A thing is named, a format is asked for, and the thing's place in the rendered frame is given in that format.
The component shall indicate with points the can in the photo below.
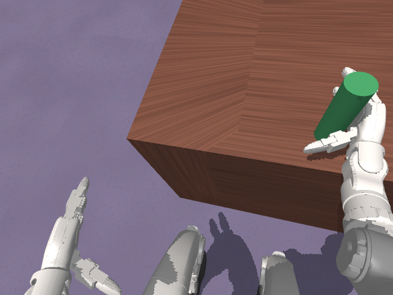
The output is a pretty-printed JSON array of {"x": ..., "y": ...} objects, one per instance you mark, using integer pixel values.
[{"x": 354, "y": 93}]

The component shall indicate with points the left robot hand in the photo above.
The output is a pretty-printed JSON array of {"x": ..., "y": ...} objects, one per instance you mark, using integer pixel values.
[{"x": 61, "y": 247}]

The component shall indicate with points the left robot arm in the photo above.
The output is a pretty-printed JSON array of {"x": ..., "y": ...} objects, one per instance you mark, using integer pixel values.
[{"x": 50, "y": 281}]

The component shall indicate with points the left robot foot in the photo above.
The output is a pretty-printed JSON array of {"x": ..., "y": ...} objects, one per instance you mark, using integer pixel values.
[{"x": 201, "y": 275}]

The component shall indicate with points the right robot hand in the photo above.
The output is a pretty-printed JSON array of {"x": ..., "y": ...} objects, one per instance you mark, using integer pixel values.
[{"x": 369, "y": 125}]

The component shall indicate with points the right robot arm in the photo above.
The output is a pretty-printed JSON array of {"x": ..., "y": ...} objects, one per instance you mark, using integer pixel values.
[{"x": 365, "y": 256}]

